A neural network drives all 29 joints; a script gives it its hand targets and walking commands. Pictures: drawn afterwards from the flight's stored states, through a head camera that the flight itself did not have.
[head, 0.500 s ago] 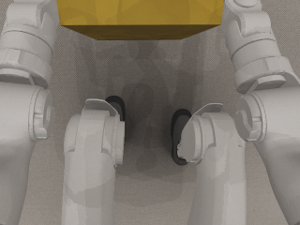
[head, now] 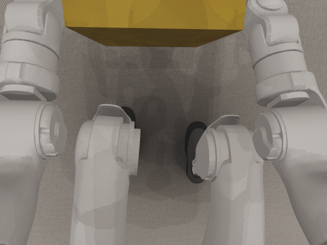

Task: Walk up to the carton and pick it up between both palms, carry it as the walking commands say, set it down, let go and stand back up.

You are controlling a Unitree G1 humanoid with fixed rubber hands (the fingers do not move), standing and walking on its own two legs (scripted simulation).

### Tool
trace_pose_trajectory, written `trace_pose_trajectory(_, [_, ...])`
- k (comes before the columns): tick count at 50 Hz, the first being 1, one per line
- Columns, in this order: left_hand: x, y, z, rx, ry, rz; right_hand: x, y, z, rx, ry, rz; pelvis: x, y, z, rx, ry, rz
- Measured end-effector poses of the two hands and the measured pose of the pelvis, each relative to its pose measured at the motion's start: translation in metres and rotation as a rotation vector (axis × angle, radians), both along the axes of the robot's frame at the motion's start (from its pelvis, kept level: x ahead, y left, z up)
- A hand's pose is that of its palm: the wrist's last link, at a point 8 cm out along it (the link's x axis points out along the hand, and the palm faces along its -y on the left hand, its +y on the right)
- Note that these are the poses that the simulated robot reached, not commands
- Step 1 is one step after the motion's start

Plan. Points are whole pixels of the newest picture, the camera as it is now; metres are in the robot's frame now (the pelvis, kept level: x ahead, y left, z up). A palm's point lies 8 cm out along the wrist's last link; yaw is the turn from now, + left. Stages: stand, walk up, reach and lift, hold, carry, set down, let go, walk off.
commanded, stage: reach and lift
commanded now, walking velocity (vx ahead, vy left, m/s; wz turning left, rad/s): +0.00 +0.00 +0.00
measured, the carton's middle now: out of the picture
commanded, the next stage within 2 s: none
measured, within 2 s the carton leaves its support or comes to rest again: neither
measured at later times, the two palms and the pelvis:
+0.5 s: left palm out of the picture +0.53 +0.24 -0.10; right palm out of the picture +0.56 -0.09 -0.10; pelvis +0.00 +0.00 +0.04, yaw +1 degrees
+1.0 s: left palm out of the picture +0.51 +0.25 -0.04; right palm out of the picture +0.55 -0.09 -0.03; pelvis -0.01 +0.00 +0.09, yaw +1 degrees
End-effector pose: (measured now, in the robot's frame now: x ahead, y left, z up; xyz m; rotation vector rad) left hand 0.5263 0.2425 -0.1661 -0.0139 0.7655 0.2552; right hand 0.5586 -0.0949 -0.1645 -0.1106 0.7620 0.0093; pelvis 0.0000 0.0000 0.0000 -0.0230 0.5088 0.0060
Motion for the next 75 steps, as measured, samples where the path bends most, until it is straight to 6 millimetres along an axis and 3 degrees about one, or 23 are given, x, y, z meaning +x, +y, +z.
trace_pose_trajectory(16, [0.004, 0.008, 0.052, 0.011, -0.044, 0.004, 0.008, 0.008, 0.052, 0.035, -0.041, -0.014, -0.004, 0.004, 0.029, -0.018, -0.023, 0.018])
trace_pose_trajectory(30, [-0.002, -0.002, 0.072, -0.003, -0.054, 0.002, 0.005, -0.002, 0.081, 0.013, -0.052, -0.009, -0.005, -0.001, 0.052, -0.015, -0.02, 0.015])
trace_pose_trajectory(50, [-0.018, 0.005, 0.125, -0.013, -0.065, 0.013, -0.011, 0.005, 0.131, 0.038, -0.058, -0.017, -0.014, 0.004, 0.09, -0.021, -0.052, 0.025])
trace_pose_trajectory(57, [-0.015, -0.002, 0.15, -0.029, -0.087, 0.013, -0.012, -0.002, 0.158, 0.046, -0.078, -0.034, -0.017, 0.005, 0.106, -0.029, -0.069, 0.035])
trace_pose_trajectory(67, [-0.024, -0.013, 0.174, -0.019, -0.087, -0.005, -0.024, -0.014, 0.181, 0.049, -0.08, -0.044, -0.018, 0.002, 0.129, -0.015, -0.081, 0.03])
trace_pose_trajectory(75, [-0.032, -0.012, 0.203, -0.037, -0.095, 0.015, -0.029, -0.012, 0.211, 0.054, -0.084, -0.043, -0.021, -0.001, 0.146, -0.002, -0.118, 0.024])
